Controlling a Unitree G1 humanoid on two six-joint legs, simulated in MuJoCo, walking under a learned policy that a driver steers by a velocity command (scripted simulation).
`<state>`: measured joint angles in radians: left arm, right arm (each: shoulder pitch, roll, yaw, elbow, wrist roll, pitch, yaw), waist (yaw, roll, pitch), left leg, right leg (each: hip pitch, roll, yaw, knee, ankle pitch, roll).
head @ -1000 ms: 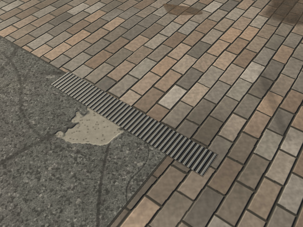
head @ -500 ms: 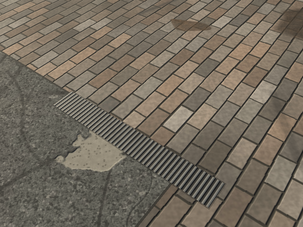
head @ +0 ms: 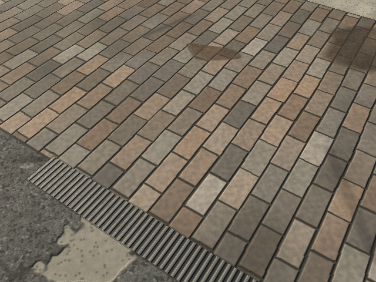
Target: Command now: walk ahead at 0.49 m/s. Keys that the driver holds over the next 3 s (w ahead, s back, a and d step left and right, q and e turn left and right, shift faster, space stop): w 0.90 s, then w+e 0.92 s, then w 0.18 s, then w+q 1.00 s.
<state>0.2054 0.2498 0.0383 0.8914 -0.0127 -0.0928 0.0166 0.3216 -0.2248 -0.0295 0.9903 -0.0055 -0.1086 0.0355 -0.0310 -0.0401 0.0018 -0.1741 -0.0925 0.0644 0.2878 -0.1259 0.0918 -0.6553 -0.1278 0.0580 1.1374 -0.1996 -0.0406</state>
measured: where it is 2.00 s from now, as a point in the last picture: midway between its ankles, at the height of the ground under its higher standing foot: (215, 158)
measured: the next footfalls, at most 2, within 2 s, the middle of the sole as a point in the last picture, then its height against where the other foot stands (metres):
right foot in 0.30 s outside the picture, level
left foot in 0.86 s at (170, 247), level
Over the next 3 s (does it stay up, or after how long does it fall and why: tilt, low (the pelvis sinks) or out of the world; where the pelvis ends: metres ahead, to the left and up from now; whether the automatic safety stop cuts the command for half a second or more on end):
stays up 1.57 -0.29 -0.02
